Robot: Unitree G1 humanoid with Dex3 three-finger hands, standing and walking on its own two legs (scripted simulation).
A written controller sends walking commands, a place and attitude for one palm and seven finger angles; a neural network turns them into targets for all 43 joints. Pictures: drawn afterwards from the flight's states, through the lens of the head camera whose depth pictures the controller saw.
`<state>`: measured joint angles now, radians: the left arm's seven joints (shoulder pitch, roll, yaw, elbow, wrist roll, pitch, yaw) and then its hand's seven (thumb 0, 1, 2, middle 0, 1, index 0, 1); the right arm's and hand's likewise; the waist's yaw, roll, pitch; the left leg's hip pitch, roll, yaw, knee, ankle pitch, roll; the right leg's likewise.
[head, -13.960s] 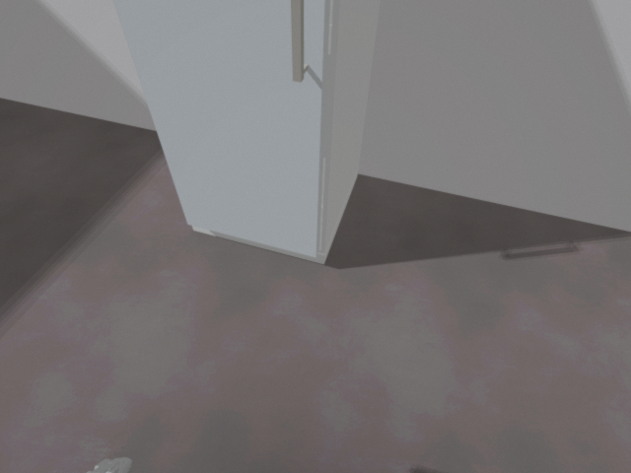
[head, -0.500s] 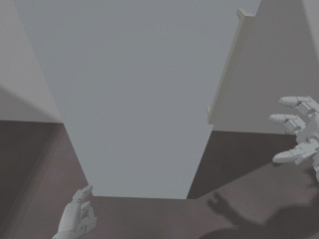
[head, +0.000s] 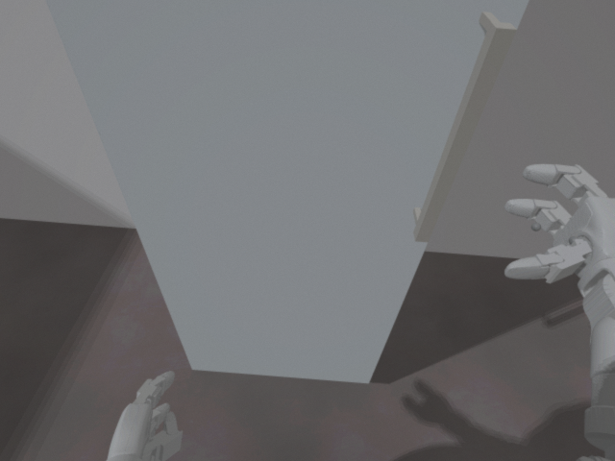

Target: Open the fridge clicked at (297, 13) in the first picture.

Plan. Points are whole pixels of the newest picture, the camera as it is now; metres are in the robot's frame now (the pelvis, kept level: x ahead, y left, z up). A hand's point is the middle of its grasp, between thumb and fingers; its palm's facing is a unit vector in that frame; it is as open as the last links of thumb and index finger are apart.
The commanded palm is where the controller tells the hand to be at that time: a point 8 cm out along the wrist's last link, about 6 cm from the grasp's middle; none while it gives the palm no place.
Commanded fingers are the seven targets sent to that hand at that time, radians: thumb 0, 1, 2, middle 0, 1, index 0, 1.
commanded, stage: move the hooked fingers beside the handle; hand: right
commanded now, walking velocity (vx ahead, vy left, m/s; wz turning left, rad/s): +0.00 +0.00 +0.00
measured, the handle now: (448, 146) +0.48 -0.16 +0.21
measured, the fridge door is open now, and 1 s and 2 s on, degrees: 0 0 0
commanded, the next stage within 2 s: feel for the door with the fingertips in 1.60 s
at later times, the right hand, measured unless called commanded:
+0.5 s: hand (509, 206) +0.39 -0.23 +0.18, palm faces +0.06 +1.00 -0.01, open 14.0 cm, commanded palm +0.37 -0.28 +0.18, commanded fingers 0.00 0.50 -0.30 0.30 1.20 0.30 1.20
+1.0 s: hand (493, 188) +0.43 -0.22 +0.18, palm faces +0.06 +1.00 +0.00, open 14.0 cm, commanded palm +0.39 -0.27 +0.18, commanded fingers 0.00 0.50 -0.30 0.30 1.20 0.30 1.20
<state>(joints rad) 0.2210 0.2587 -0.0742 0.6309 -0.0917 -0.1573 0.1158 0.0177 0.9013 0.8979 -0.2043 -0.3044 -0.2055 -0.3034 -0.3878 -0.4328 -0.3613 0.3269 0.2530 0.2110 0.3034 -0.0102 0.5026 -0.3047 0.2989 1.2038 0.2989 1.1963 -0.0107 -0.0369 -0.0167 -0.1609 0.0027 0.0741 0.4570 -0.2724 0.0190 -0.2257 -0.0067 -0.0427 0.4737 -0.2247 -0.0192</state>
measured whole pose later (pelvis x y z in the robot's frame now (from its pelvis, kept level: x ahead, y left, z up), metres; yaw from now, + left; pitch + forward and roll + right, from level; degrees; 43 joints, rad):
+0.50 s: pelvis +0.00 +0.00 +0.00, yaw +1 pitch +0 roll +0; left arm 0.25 0.26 -0.06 0.64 -0.09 -0.11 0.11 0.02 0.90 0.90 -0.20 -0.30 -0.21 -0.30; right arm -0.51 -0.43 -0.34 0.49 0.22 0.17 0.26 -0.01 0.50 -0.30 0.30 1.20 0.30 1.20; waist 0.01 -0.03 -0.03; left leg -0.18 0.00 0.06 0.46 -0.27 0.02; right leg -0.25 -0.01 -0.05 0.48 -0.23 -0.02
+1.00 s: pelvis +0.01 +0.00 +0.00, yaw +2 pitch +2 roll +0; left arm 0.32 0.27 -0.04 0.64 -0.08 -0.07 0.09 0.02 0.90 0.90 -0.20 -0.30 -0.21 -0.30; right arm -0.62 -0.44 -0.36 0.66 0.19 0.08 0.24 -0.01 0.50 -0.31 0.30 1.20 0.30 1.20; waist 0.04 -0.03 -0.04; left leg -0.22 -0.01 0.04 0.47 -0.27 0.02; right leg -0.28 -0.02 -0.07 0.49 -0.24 -0.02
